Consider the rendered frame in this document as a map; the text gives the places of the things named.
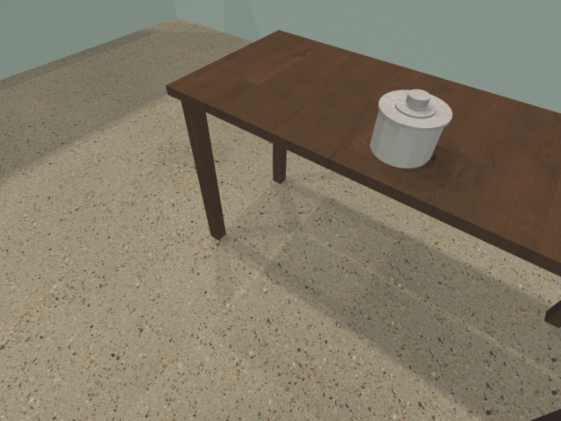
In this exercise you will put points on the table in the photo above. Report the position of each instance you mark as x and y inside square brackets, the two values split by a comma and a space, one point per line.
[495, 172]

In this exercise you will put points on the pot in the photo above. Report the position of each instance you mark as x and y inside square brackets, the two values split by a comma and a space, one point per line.
[402, 148]

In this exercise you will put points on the lid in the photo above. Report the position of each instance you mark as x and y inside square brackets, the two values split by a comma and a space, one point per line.
[394, 108]

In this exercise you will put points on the knob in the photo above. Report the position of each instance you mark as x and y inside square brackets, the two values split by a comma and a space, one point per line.
[418, 98]

